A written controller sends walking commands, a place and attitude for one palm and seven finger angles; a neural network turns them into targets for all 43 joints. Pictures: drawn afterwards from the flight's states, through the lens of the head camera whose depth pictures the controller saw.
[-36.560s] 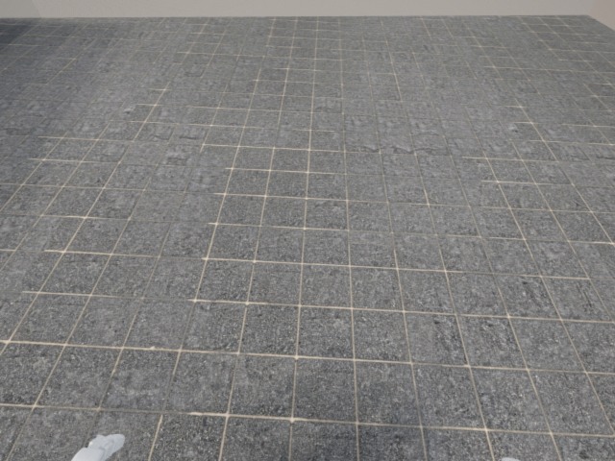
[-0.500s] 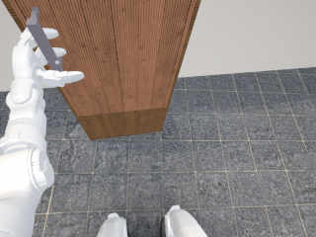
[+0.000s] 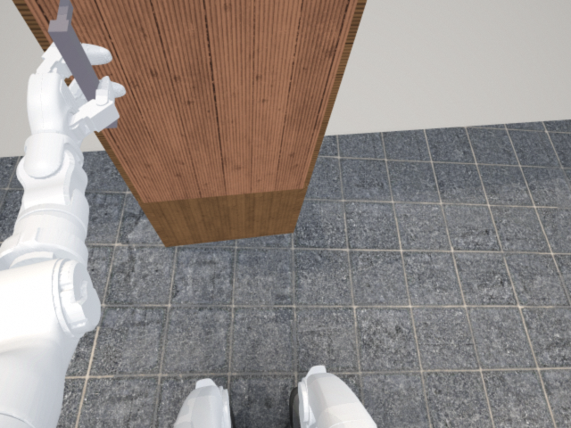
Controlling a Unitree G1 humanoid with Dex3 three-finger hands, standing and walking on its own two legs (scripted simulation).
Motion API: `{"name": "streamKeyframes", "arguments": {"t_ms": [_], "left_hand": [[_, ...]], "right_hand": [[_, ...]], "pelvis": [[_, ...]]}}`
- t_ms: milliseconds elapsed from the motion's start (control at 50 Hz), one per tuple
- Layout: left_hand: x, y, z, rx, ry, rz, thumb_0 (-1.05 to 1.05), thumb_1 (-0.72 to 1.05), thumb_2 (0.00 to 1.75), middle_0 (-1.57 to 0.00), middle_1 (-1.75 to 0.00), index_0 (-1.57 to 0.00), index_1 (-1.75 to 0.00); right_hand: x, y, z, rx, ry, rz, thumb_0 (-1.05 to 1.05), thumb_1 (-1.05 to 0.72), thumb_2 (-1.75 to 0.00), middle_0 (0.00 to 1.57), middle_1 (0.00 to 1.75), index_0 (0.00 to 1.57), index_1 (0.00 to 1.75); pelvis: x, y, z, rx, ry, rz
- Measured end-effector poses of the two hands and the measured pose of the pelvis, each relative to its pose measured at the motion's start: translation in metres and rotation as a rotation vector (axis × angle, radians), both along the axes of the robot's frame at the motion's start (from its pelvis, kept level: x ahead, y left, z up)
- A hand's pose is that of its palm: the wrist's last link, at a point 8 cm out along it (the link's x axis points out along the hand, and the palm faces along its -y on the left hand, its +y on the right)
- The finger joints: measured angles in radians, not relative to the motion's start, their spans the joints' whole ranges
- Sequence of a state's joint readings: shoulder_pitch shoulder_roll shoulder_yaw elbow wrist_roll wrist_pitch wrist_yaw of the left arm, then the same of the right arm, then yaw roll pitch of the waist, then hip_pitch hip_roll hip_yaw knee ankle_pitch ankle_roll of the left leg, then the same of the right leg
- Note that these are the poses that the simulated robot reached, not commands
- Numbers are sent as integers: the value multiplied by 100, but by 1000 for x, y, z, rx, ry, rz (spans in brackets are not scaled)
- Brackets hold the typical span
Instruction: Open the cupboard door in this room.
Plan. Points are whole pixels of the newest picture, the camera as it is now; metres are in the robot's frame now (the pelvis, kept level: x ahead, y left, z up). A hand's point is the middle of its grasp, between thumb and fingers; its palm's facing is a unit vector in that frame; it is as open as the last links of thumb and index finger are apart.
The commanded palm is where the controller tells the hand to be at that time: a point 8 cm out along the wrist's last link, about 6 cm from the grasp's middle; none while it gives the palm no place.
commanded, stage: pull the door open along its arc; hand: left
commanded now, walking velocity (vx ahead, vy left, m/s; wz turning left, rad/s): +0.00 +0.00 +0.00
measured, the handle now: (89, 71) +0.58 +0.21 +0.09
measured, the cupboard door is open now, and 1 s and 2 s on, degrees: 0 41 42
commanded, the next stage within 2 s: open thumb and fingers to let go in 1.02 s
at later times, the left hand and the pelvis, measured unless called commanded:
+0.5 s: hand (117, 150) +0.46 +0.17 +0.08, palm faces +0.00 -1.00 +0.00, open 5.7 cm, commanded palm +0.40 +0.22 +0.08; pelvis +0.02 +0.00 +0.02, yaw -1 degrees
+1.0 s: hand (223, 248) +0.32 +0.05 +0.08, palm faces +0.40 -0.92 -0.02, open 5.9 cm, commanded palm +0.25 +0.08 +0.08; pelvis +0.01 -0.03 +0.02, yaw +3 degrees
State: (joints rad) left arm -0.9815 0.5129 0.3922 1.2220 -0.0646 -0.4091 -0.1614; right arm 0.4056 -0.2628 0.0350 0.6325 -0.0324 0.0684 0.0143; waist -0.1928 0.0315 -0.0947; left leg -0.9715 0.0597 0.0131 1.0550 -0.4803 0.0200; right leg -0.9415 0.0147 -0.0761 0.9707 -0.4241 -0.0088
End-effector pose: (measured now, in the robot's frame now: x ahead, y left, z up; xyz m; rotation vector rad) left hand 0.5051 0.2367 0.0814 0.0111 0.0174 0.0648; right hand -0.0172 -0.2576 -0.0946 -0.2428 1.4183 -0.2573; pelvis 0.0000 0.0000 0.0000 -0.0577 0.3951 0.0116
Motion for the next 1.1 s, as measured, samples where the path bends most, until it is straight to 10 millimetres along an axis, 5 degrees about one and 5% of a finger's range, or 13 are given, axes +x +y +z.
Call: {"name": "streamKeyframes", "arguments": {"t_ms": [300,500,800,940,1100], "left_hand": [[-13,-1,0,-2,0,-21,1,76,80,-37,-135,-37,-135],[-67,-15,-2,-9,-21,-61,1,74,76,-37,-135,-36,-135],[-185,-102,-2,-102,-39,299,2,70,76,-35,-134,-36,-131],[-214,-138,3,1,-25,354,1,72,80,-35,-133,-34,-133],[-237,-166,6,12,15,309,2,71,77,-33,-133,-37,-134]], "right_hand": [[6,-1,6,9,-33,-27,1,-91,-90,20,30,20,29],[60,3,14,54,-190,-13,1,-91,-90,20,30,20,29],[184,31,24,169,-520,234,1,-91,-90,20,30,20,29],[203,38,24,201,-577,295,1,-91,-90,20,30,20,29],[200,20,30,202,-602,283,1,-91,-90,20,30,20,30]], "pelvis": [[6,-2,6,7,-16,-20],[20,0,19,20,-68,-34],[15,-8,21,44,-157,6],[7,-24,19,58,-190,28],[7,-44,24,71,-235,41]]}}
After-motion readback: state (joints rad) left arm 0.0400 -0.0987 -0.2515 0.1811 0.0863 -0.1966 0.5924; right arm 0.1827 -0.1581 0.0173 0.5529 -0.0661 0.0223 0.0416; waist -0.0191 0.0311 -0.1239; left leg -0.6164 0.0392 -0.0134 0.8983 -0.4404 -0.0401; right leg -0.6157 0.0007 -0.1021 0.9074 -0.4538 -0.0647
